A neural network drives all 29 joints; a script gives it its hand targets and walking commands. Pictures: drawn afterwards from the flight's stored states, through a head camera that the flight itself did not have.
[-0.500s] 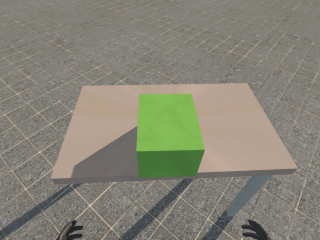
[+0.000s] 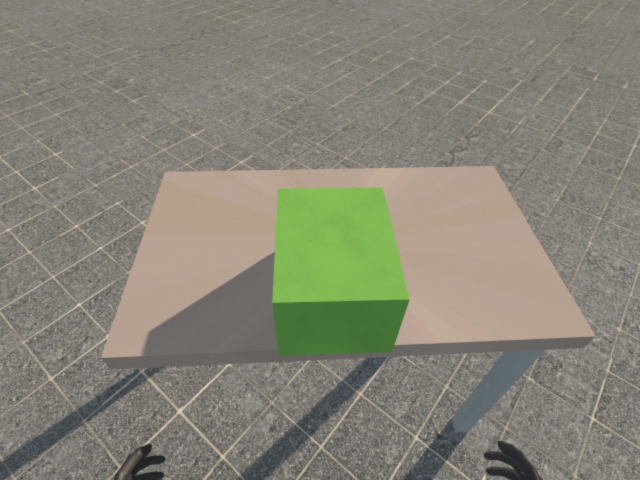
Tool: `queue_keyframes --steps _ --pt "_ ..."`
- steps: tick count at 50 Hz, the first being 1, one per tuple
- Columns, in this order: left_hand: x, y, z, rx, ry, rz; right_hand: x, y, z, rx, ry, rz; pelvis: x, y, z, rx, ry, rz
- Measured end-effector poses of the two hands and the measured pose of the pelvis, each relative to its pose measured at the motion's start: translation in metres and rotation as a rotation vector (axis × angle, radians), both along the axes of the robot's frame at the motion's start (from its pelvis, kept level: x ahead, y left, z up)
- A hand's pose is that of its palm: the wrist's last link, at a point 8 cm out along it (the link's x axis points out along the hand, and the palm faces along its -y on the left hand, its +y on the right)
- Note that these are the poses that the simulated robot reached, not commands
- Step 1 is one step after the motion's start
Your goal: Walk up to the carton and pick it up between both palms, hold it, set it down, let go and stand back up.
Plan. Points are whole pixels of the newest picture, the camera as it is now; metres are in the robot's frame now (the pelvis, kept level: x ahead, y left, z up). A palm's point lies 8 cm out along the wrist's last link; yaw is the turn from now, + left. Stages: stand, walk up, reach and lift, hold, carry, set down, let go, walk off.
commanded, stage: stand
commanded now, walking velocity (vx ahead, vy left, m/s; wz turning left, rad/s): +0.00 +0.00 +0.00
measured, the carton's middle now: (333, 267) +0.47 +0.00 -0.07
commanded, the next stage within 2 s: none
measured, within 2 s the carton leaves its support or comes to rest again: neither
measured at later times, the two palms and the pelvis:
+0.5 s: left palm out of the picture +0.11 +0.26 -0.11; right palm out of the picture +0.12 -0.26 -0.10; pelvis +0.00 +0.00 +0.00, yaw +0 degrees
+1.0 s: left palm out of the picture +0.11 +0.26 -0.11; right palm out of the picture +0.12 -0.26 -0.10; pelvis +0.00 +0.00 +0.00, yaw +0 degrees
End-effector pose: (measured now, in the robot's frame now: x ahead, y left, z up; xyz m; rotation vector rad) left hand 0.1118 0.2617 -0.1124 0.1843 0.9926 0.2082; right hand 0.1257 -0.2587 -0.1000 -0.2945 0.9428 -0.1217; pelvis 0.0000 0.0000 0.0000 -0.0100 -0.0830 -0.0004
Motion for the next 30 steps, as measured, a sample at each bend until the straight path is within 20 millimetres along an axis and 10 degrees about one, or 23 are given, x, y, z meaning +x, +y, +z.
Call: queue_keyframes --steps 30 --pt "0.0003 0.0009 -0.0017 -0.002 0.019 0.005 -0.0002 -0.0012 -0.002 -0.004 0.024 -0.003 0.0038 0.0005 0.0007 0.0 0.009 0.0"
